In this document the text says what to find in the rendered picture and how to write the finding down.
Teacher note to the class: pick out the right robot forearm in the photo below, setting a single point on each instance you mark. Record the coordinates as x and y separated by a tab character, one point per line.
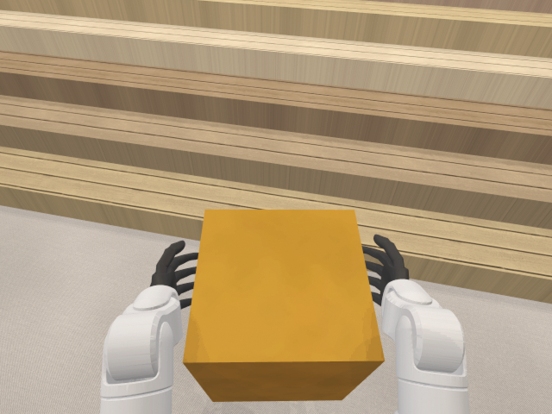
431	361

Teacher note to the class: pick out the robot left hand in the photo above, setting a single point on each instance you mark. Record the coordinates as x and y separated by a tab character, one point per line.
166	266

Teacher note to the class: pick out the robot right hand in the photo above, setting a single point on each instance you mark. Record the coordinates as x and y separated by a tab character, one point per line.
394	267

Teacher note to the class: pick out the carton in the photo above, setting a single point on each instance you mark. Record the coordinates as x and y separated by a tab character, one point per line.
281	308

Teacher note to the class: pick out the left robot forearm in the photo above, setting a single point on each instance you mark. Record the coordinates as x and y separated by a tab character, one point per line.
137	369

